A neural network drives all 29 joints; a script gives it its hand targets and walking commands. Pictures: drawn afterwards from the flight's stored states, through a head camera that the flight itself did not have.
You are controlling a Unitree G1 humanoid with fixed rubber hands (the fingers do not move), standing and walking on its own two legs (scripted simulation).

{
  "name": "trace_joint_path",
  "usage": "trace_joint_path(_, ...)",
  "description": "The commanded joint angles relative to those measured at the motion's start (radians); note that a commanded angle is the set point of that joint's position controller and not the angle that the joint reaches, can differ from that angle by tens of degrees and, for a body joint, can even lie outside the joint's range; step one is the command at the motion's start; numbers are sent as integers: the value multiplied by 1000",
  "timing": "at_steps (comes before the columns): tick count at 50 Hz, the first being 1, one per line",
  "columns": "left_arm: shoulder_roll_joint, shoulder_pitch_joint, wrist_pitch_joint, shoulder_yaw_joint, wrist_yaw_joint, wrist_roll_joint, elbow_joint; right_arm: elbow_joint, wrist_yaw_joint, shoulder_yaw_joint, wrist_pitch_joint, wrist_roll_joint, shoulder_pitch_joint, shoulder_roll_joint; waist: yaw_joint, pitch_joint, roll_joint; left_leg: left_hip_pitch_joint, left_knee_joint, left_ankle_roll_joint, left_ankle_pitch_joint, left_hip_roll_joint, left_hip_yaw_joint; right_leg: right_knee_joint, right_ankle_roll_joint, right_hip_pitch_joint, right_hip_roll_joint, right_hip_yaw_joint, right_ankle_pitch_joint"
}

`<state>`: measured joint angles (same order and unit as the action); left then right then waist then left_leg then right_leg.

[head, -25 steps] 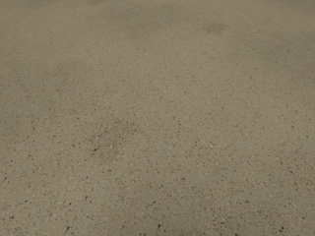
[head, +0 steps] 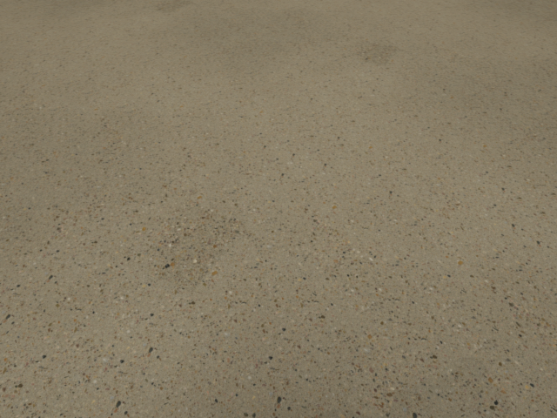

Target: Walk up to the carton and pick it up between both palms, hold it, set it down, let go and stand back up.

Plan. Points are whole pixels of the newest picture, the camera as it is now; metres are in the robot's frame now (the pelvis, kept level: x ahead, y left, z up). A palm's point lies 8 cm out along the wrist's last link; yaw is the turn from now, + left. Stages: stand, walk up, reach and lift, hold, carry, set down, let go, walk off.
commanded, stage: walk up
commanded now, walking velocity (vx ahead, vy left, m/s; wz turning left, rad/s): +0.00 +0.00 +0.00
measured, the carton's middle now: out of the picture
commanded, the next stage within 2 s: none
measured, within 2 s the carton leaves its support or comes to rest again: neither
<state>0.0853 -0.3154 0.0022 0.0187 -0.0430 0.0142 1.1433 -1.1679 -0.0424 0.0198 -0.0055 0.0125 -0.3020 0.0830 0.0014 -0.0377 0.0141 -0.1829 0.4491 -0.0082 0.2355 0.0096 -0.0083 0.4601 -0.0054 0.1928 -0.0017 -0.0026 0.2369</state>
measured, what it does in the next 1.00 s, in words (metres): steps to the right, turning right: right foot, then left foot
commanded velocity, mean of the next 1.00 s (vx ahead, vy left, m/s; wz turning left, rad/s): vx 0.00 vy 0.00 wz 0.00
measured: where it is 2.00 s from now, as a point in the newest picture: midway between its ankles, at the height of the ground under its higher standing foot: outside the picture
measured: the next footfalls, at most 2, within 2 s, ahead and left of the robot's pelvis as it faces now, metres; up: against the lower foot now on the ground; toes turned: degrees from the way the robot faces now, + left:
right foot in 0.40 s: -0.03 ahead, -0.24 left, +0.00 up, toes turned -23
left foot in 0.66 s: +0.06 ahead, -0.07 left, +0.00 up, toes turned -25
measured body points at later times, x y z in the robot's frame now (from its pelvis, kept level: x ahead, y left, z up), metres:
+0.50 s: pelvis -0.05 -0.07 -0.02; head -0.03 -0.12 +0.42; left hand +0.10 +0.19 -0.13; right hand -0.01 -0.38 -0.17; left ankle -0.01 +0.07 -0.69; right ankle -0.07 -0.22 -0.74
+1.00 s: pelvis -0.07 -0.13 -0.01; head -0.05 -0.13 +0.44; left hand +0.18 +0.01 -0.15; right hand -0.24 -0.36 -0.12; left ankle +0.03 -0.05 -0.74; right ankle -0.20 -0.27 -0.68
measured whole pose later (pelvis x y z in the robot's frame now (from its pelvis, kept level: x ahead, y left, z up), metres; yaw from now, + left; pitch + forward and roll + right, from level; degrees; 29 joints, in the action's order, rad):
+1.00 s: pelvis -0.07 -0.13 -0.01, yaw -48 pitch -2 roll +2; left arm 0.32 -0.24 -0.10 0.07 0.11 0.06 0.84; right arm -0.82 -0.05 0.06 0.03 0.08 -0.33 0.24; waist -0.02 -0.08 0.08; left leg -0.18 0.50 0.01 0.25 0.15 -0.38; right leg 1.02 0.04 0.50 0.16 -0.07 0.27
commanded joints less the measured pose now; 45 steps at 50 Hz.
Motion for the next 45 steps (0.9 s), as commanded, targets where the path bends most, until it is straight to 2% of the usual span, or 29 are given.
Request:
trace_joint_path(1, 61, -93, 6, 10, -4, 1, -17, 5, -3, 9, 5, -2, -83, 73, 0, -87, -10, -60, -88, 19, -24, 61, 52, -123, -28, 55, 72, -69, 11)
trace_joint_path(2, 269, 24, -1, 58, -6, -6, -172, 150, -31, 61, 22, 21, 49, 262, 6, -103, 2, 50, 18, 58, -100, 82, 1, -26, -37, 242, 72, -126, -189)
trace_joint_path(4, 256, 48, -2, 58, -1, 1, -206, 169, -49, 76, 32, 42, 26, 282, 17, -12, -80, 211, 25, 139, -172, 204, 80, 137, -9, 397, 39, -58, -217)
trace_joint_path(5, 227, 66, -9, 61, 0, 21, -224, 169, -53, 81, 31, 46, -13, 301, 46, 30, -186, 164, -68, 231, -217, 364, 212, 365, 12, 359, 23, -2, 82)
trace_joint_path(6, 219, 92, -22, 67, 4, 44, -250, 167, -59, 83, 36, 51, -30, 319, 59, 25, -188, 117, -132, 319, -273, 492, 281, 565, 33, 387, 70, 3, 302)
trace_joint_path(7, 218, 87, -36, 71, 10, 59, -267, 159, -63, 79, 37, 54, -29, 329, 52, 31, -165, 91, -158, 357, -245, 531, 276, 655, 38, 406, 129, -33, 327)
trace_joint_path(8, 223, 61, -49, 74, 20, 65, -269, 172, -67, 76, 35, 54, 17, 331, 24, 5, -164, 28, -171, 360, -185, 526, 245, 707, 41, 394, 153, -52, 324)
trace_joint_path(10, 222, 24, -67, 79, 39, 54, -278, 208, -69, 88, 36, 60, 139, 333, -29, -17, -169, -37, -158, 317, -150, 470, 132, 654, 34, 343, 211, -97, 256)
trace_joint_path(12, 215, 15, -72, 81, 56, 41, -278, 224, -64, 89, 37, 66, 173, 322, -42, -5, -136, -22, -89, 266, -140, 410, 34, 501, 22, 304, 221, -61, 172)
trace_joint_path(16, 225, -41, -60, 84, 91, 23, -270, 264, -30, 98, 18, 64, 224, 381, -59, 85, -134, -85, 73, 203, -65, 318, -142, 215, -9, 35, 109, 127, 90)
trace_joint_path(18, 284, -126, -49, 100, 98, 21, -229, 282, -11, 72, 1, 56, 236, 327, -116, 64, 107, -244, 335, 142, 92, 184, -229, 54, -50, -122, 20, 145, -27)
trace_joint_path(19, 372, -138, -43, 113, 94, 18, -237, 323, 0, 57, -6, 40, 250, 261, -139, 26, 328, -439, 540, 80, 381, 54, -229, -35, -131, -161, 118, -125, -152)
trace_joint_path(20, 436, -73, -36, 111, 89, 14, -276, 362, 5, 50, -11, 26, 244, 217, -111, -6, 421, -548, 666, 19, 530, -7, -140, -155, -214, -78, 271, -448, -245)
trace_joint_path(21, 482, -4, -35, 119, 81, 18, -296, 380, -6, 52, -11, 14, 229, 229, -108, -21, 390, -485, 746, -2, 507, 26, -44, -229, -316, 64, 335, -520, -149)
trace_joint_path(22, 505, 71, -35, 128, 70, 20, -321, 371, -9, 46, 1, 4, 225, 252, -89, -41, 365, -449, 749, -9, 455, 43, -22, -240, -334, 116, 322, -491, -104)
trace_joint_path(24, 458, 151, -41, 105, 56, 44, -356, 333, 4, 44, 36, -17, 131, 278, -32, -17, 272, -387, 639, -5, 269, 37, -32, -97, -274, 80, 207, -285, -329)
trace_joint_path(25, 443, 161, -42, 100, 58, 50, -386, 330, 7, 42, 53, -22, 84, 285, -20, 32, 262, -328, 538, -3, 195, 22, -56, -48, -254, 75, 175, -240, -388)
trace_joint_path(28, 399, 157, -50, 84, 84, 46, -418, 373, 5, 35, 69, -26, 80, 278, -31, 101, 169, -148, 287, -4, 48, -21, -88, -11, -224, 103, 153, -299, -358)
trace_joint_path(30, 381, 167, -55, 74, 93, 38, -444, 380, -4, 35, 70, -24, 15, 267, 4, 149, 59, 46, 55, 10, -153, -33, -78, 58, -173, 174, 114, -311, -192)
trace_joint_path(31, 356, 155, -56, 61, 98, 34, -451, 384, -7, 43, 68, -16, -34, 287, 26, 165, -18, 198, 2, 26, -194, -14, -36, 111, -128, 301, 75, -308, -18)
trace_joint_path(32, 311, 129, -56, 43, 100, 30, -464, 400, -15, 62, 65, 8, -89, 354, 51, 189, -187, 337, -99, 60, -9, 145, 166, 254, -70, 465, 1, -256, 220)
trace_joint_path(33, 287, 58, -61, 42, 95, 45, -461, 429, -26, 83, 57, 38, -68, 443, 19, 190, -305, 244, -215, 123, 267, 478, 488, 566, -8, 501, -59, -162, 317)
trace_joint_path(34, 351, 27, -75, 65, 86, 61, -437, 437, -40, 77, 46, 51, -21, 438, -13, 86, -179, 83, -288, 170, 333, 561, 509, 686, 20, 493, 5, -173, 288)
trace_joint_path(35, 361, 9, -84, 71, 89, 76, -423, 446, -42, 80, 44, 53, 75, 431, -52, 5, -250, 3, -323, 212, 376, 573, 474, 720, 29, 520, 51, -157, 238)
trace_joint_path(36, 389, 12, -88, 73, 97, 83, -411, 452, -38, 66, 51, 43, 115, 374, -71, -85, -163, -76, -324, 165, 299, 491, 332, 711, 35, 492, 83, -183, 178)
trace_joint_path(38, 389, -2, -88, 93, 123, 77, -380, 452, -29, 55, 59, 41, 129, 290, -82, -91, -133, -131, -235, 101, 96, 334, 62, 703, 44, 392, 91, -151, 59)
trace_joint_path(39, 361, 2, -86, 90, 133, 67, -370, 450, -29, 53, 60, 51, 111, 289, -74, -78, -140, -120, -211, 108, 58, 306, -3, 714, 42, 379, 90, -116, 29)
trace_joint_path(43, 286, 67, -82, 62, 150, 40, -390, 426, -25, 73, 61, 62, 9, 326, -28, -29, -140, 9, -191, 140, 132, 310, -102, 683, 49, 405, 99, -67, -13)
trace_joint_path(45, 270, 115, -80, 55, 153, 37, -402, 427, -20, 93, 62, 69, -21, 361, -2, -36, -172, 60, -199, 190, 145, 349, -122, 604, 51, 430, 142, -39, 5)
